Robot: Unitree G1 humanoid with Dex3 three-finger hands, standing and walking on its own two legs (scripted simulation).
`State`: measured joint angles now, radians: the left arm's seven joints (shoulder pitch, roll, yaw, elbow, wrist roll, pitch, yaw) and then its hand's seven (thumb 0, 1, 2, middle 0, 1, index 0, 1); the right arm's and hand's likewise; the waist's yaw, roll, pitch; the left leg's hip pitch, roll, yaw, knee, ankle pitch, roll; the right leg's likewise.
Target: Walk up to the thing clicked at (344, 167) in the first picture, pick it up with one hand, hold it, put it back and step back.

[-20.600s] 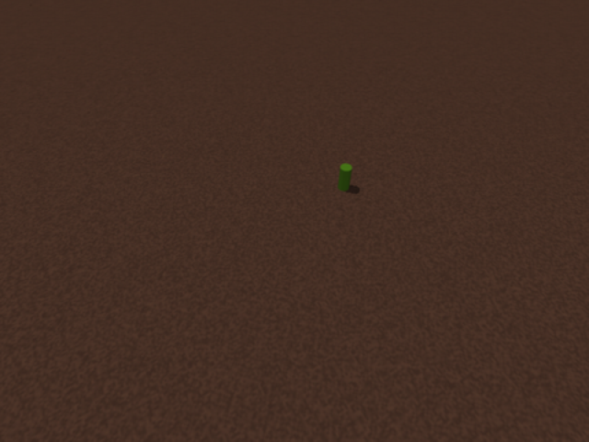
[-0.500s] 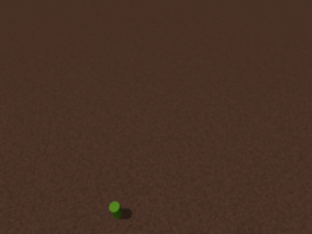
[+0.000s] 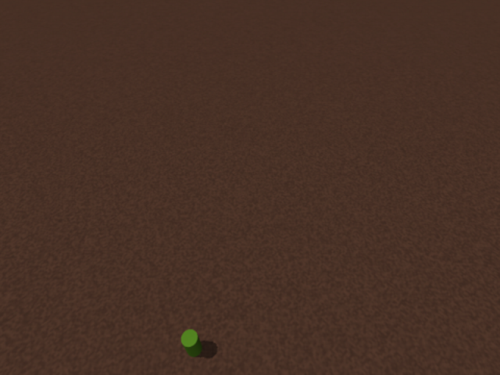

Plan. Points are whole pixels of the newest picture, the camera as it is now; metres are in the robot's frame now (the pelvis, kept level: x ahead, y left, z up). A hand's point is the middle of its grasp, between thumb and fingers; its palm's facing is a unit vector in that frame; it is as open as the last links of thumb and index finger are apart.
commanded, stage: stand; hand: left
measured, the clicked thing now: (192, 343) +0.36 +0.23 -0.72
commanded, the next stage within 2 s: none
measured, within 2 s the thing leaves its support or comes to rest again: neither
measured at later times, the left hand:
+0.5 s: hand out of the picture +0.09 +0.24 -0.15, palm faces -0.02 -0.94 -0.35, open 7.4 cm
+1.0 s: hand out of the picture +0.08 +0.23 -0.15, palm faces -0.01 -0.94 -0.35, open 7.4 cm
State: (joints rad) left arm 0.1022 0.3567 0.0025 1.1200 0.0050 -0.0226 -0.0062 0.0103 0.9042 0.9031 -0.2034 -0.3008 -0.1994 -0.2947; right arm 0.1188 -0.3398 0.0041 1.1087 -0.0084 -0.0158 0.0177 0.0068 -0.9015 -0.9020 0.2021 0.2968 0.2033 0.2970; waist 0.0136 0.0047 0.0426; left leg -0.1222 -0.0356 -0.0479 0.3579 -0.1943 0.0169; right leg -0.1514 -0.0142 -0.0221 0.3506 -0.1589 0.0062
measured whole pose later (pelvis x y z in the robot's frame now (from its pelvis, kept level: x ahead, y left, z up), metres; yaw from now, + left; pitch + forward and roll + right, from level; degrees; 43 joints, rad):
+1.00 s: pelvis +0.01 -0.03 +0.00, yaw +0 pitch -3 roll +0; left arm 0.10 0.34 0.00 1.16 0.01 -0.01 0.00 0.01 0.90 0.90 -0.20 -0.30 -0.20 -0.30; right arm 0.12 -0.35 0.01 1.14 0.00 -0.01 0.00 0.01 -0.90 -0.90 0.20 0.30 0.20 0.30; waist 0.00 0.02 0.05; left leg -0.09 0.00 -0.06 0.32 -0.19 -0.02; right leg -0.12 0.03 -0.04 0.31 -0.15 -0.03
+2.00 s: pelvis +0.01 -0.03 +0.00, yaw +0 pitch -2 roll +0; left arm 0.10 0.35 0.00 1.14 0.01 -0.01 0.00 0.01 0.90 0.90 -0.20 -0.30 -0.20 -0.30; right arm 0.13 -0.36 0.02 1.12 -0.01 -0.01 0.00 0.01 -0.90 -0.90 0.20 0.30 0.20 0.30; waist 0.01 0.02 0.04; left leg -0.08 0.01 -0.05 0.31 -0.19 -0.02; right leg -0.12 0.03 -0.03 0.31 -0.16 -0.03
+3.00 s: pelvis +0.01 +0.01 -0.08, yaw -2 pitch +16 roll -3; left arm 0.29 0.32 0.22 0.37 0.00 0.25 0.00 0.00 -0.48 0.04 -0.06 -0.02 -0.05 -0.02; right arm 0.21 -0.23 0.00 0.55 0.01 -0.14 -0.05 0.01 -0.85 -0.89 0.20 0.30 0.20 0.30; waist -0.03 0.00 -0.12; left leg -0.83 -0.01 -0.04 1.11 -0.56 0.02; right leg -0.85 0.02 -0.02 1.03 -0.48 0.01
